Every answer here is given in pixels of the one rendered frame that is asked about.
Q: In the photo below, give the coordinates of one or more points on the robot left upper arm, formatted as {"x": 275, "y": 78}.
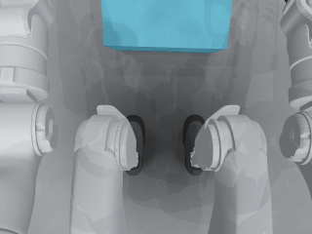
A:
{"x": 28, "y": 130}

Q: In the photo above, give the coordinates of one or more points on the left robot foot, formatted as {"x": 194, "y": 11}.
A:
{"x": 139, "y": 131}

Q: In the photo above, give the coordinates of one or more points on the left robot forearm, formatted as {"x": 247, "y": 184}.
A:
{"x": 24, "y": 45}

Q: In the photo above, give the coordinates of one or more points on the robot right upper arm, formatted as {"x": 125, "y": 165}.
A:
{"x": 296, "y": 143}

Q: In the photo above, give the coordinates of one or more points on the right robot shin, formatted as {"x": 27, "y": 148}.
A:
{"x": 196, "y": 156}

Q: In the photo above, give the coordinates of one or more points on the carton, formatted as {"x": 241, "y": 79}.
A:
{"x": 167, "y": 26}

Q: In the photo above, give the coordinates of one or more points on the right robot forearm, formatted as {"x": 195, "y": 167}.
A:
{"x": 296, "y": 23}

